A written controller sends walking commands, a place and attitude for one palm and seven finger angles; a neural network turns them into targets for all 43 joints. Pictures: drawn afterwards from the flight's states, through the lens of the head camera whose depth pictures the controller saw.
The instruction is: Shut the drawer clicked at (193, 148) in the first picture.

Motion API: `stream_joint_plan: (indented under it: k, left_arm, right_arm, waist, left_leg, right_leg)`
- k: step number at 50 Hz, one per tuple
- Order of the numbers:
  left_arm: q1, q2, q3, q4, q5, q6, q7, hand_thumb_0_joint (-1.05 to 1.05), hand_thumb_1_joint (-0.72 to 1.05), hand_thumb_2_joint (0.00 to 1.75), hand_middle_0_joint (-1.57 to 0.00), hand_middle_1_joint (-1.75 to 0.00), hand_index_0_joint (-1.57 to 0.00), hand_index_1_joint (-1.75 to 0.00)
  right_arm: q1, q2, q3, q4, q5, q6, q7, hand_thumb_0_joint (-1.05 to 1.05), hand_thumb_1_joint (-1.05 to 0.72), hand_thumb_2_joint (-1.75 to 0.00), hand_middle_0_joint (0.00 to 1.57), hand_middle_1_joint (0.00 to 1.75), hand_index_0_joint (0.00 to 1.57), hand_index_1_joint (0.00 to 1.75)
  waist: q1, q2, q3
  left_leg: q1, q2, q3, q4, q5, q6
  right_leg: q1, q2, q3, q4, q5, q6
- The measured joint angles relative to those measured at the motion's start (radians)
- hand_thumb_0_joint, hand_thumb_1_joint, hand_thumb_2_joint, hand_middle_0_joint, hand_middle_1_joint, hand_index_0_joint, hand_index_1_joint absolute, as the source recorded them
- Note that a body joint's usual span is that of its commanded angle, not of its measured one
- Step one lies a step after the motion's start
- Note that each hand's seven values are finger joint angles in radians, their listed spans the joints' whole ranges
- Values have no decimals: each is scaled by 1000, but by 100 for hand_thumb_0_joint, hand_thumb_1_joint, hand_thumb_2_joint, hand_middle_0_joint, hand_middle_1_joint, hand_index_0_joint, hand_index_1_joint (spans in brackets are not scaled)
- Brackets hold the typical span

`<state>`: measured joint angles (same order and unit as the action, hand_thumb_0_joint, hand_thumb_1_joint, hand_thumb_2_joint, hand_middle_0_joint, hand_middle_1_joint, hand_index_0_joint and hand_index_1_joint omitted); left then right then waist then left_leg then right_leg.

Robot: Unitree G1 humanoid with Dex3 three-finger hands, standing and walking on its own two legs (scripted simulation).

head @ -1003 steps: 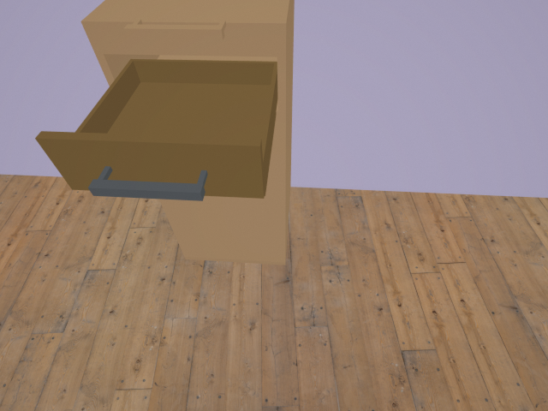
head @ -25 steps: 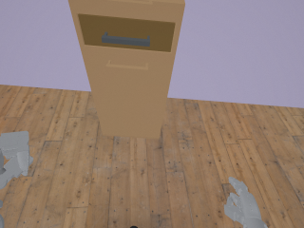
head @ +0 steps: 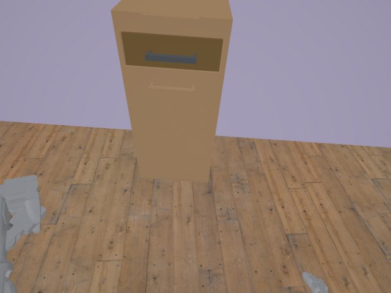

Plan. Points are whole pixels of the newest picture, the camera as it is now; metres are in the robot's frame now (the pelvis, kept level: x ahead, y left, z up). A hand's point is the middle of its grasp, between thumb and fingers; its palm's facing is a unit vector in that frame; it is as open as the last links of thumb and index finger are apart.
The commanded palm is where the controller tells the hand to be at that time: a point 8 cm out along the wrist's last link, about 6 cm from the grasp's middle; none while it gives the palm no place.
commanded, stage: stop stepping back and stand still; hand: left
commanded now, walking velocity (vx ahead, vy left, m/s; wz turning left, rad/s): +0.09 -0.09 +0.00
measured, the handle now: (171, 56) +0.93 +0.13 +0.08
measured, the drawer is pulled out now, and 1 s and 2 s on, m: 0.00 0.00 0.00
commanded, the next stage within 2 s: let the arm hang, fingers relaxed in 0.30 s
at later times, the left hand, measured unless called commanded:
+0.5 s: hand (60, 256) +0.18 +0.25 +0.02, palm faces +0.25 -0.89 -0.39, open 3.1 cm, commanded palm none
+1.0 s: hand out of the picture -0.03 +0.23 -0.16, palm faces +0.10 -0.97 -0.24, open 5.5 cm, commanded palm none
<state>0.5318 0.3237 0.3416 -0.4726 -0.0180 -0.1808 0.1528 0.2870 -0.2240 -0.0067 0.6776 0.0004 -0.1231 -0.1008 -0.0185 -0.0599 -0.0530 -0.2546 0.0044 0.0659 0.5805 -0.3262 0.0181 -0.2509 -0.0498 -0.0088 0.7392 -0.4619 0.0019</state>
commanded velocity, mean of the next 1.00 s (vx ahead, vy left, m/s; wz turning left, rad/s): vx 0.03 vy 0.00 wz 0.00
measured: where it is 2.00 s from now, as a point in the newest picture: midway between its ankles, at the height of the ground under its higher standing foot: outside the picture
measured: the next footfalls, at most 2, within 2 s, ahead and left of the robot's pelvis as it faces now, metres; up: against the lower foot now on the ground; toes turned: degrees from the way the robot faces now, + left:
right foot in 0.16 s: +0.08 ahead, -0.09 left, +0.00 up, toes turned +4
left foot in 0.46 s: +0.05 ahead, +0.14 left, +0.00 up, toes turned +4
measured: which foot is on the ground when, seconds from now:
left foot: down 0.00-0.16, up 0.18-0.44, down 0.46-1.00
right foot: up 0.00-0.14, down 0.16-1.00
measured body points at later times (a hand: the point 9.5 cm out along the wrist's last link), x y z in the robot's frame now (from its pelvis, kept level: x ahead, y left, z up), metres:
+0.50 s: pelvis -0.02 +0.01 -0.01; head -0.02 +0.00 +0.44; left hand +0.17 +0.30 +0.05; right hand +0.14 -0.24 -0.11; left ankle +0.01 +0.13 -0.73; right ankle +0.03 -0.09 -0.72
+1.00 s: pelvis -0.01 +0.03 +0.01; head +0.01 +0.03 +0.46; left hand -0.03 +0.28 -0.14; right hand +0.01 -0.19 -0.14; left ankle +0.01 +0.13 -0.73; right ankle +0.04 -0.09 -0.73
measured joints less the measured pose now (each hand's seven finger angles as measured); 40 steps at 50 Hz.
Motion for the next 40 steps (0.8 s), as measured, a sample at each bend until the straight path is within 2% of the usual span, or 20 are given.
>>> stream_joint_plan:
  k: [3, 6, 8, 10, 12, 14, 17, 20, 21, 23, 26, 27, 28, 29, 30, 32, 33, 34, 36, 40]
  left_arm:
    - [41, 53, 20, -76, 0, -4, -9, 2, 89, 90, -140, -159, -140, -160]
    - [103, 116, 52, -164, -5, -35, -12, 2, 89, 90, -140, -159, -140, -160]
    - [139, 148, 77, -185, -2, -63, -12, 1, 89, 90, -140, -159, -140, -160]
    - [140, 149, 81, -165, -2, -78, -18, 1, 89, 90, -140, -159, -140, -160]
    - [111, 115, 70, -107, 1, -86, -29, 1, 89, 90, -140, -159, -140, -160]
    - [87, 73, 65, -37, 1, -81, -33, 1, 89, 90, -140, -159, -140, -160]
    - [72, 19, 49, 36, 0, -56, -28, 1, 89, 90, -140, -159, -141, -160]
    - [61, -8, 4, 19, 10, -33, -20, 1, 89, 90, -140, -159, -140, -160]
    - [36, -10, -23, 48, 25, -39, -35, 1, 89, 90, -140, -159, -140, -160]
    - [-53, -25, -101, 212, 39, 15, -83, 0, 89, 90, -140, -159, -140, -159]
    - [-192, -57, -184, 591, 52, 155, -126, 0, 90, 90, -136, -156, -136, -156]
    - [-223, -69, -209, 707, 55, 188, -134, 0, 90, 90, -134, -154, -134, -154]
    - [-244, -80, -233, 807, 57, 209, -141, 0, 90, 90, -131, -151, -132, -152]
    - [-255, -93, -258, 893, 59, 220, -145, 0, 90, 90, -129, -149, -129, -149]
    - [-259, -110, -284, 972, 60, 225, -149, 1, 91, 90, -126, -146, -126, -146]
    - [-248, -146, -334, 1107, 58, 226, -158, 1, 91, 90, -119, -140, -120, -140]
    - [-246, -155, -322, 1147, 59, 213, -132, 1, 90, 90, -117, -139, -116, -136]
    - [-249, -148, -309, 1175, 57, 204, -122, 1, 90, 90, -114, -138, -113, -133]
    - [-255, -120, -304, 1238, 47, 197, -127, 1, 90, 90, -107, -133, -106, -125]
    - [-257, -98, -306, 1356, 38, 211, -131, 1, 90, 90, -92, -116, -91, -109]
  right_arm:
    - [-19, 34, 11, -25, -9, -41, 23, 1, -90, -90, 20, 30, 20, 29]
    - [-12, 54, 27, -50, -6, -53, 45, 1, -90, -90, 20, 30, 20, 29]
    - [-3, 53, 29, -68, -5, -41, 50, 1, -90, -90, 20, 30, 20, 29]
    - [-14, 43, 17, -56, -2, -10, 50, 1, -90, -90, 20, 30, 20, 30]
    - [-34, 29, 4, -19, -5, 19, 48, 1, -90, -90, 20, 30, 20, 30]
    - [-42, 20, 0, 5, -5, 41, 44, 1, -90, -90, 20, 30, 20, 30]
    - [-37, 13, 3, 4, -6, 46, 34, 1, -90, -90, 20, 30, 20, 29]
    - [-30, 5, 6, -12, -14, 21, 19, 1, -90, -90, 20, 30, 20, 29]
    - [-29, -7, -4, -8, -16, 2, 39, 1, -90, -90, 20, 30, 20, 29]
    - [-35, -55, -23, -7, -19, 18, 83, 1, -90, -90, 20, 30, 20, 29]
    - [-89, -51, -23, 44, -43, 76, 95, 1, -90, -90, 20, 30, 20, 29]
    - [-94, -41, -15, 54, -49, 85, 94, 1, -90, -90, 20, 30, 19, 29]
    - [-94, -30, -5, 63, -51, 91, 94, 1, -90, -90, 20, 30, 19, 29]
    - [-93, -17, 4, 73, -48, 97, 94, 1, -90, -90, 20, 30, 19, 29]
    - [-92, -6, 7, 86, -41, 105, 94, 1, -90, -90, 20, 30, 20, 29]
    - [-80, 16, 7, 120, -29, 125, 93, 1, -90, -90, 20, 30, 20, 29]
    - [-68, 27, 4, 138, -27, 134, 92, 1, -90, -90, 20, 30, 20, 29]
    - [-56, 38, 3, 156, -25, 141, 92, 1, -90, -90, 20, 30, 20, 29]
    - [-39, 54, 6, 198, -24, 146, 91, 0, -90, -90, 20, 30, 20, 29]
    - [-10, 58, 1, 270, -27, 151, 79, 0, -92, -90, 20, 30, 20, 29]
  waist:
    - [-29, -6, 51]
    - [-36, 12, 73]
    - [-28, 38, 69]
    - [-12, 63, 68]
    - [8, 80, 65]
    - [23, 80, 49]
    - [26, 61, 31]
    - [27, 33, 40]
    - [25, 36, 36]
    - [19, 94, 16]
    - [-9, 84, 36]
    - [-16, 74, 46]
    - [-19, 61, 57]
    - [-17, 49, 71]
    - [-17, 47, 85]
    - [-20, 47, 99]
    - [-18, 49, 103]
    - [-9, 48, 109]
    - [5, 46, 123]
    - [19, 50, 125]
  left_leg:
    - [22, 6, 2, -26, 32, -12]
    - [28, 28, -10, -25, 41, -24]
    - [-3, 39, -15, 48, -13, -18]
    - [-82, 28, -39, 238, -125, -3]
    - [-160, 9, -53, 431, -119, -2]
    - [-204, 5, -39, 505, -83, -6]
    - [-192, 17, -4, 406, -28, -1]
    - [-105, 24, 21, 178, -29, 17]
    - [-86, 24, 15, 113, 14, 20]
    - [-77, 38, -49, 27, 44, 29]
    - [-130, -8, -53, 96, 17, 1]
    - [-132, -19, -53, 102, 19, -5]
    - [-130, -27, -51, 105, 20, -11]
    - [-124, -30, -47, 111, 17, -15]
    - [-116, -25, -51, 117, 11, -19]
    - [-105, -21, -70, 129, -54, -15]
    - [-104, -17, -84, 131, -74, -11]
    - [-99, -11, -93, 120, -61, -7]
    - [-74, 1, -98, 66, 61, -11]
    - [-34, 0, -87, 5, 62, -11]
  right_leg:
    - [-87, 31, -14, 107, -47, -4]
    - [-95, 53, -64, -1, 16, -4]
    - [-69, 62, -79, -99, 63, -22]
    - [-79, 66, -87, -101, 182, -59]
    - [-71, 64, -89, -113, 212, -73]
    - [-57, 58, -79, -151, 217, -74]
    - [-31, 43, -74, -220, 250, -65]
    - [-15, 32, -82, -252, 264, -55]
    - [-31, 26, -95, -235, 255, -50]
    - [-109, 34, -125, -120, 166, -26]
    - [-198, 26, -35, 57, 5, -4]
    - [-193, 27, -14, 46, 15, -1]
    - [-177, 29, 0, 10, 86, -2]
    - [-167, 29, 8, -15, 201, -8]
    - [-158, 34, 5, -12, 217, -14]
    - [-126, 42, -10, -36, 169, -26]
    - [-111, 49, -22, -58, 163, -28]
    - [-97, 56, -30, -82, 169, -29]
    - [-72, 67, -35, -120, 191, -26]
    - [-26, 65, -25, -208, 236, -14]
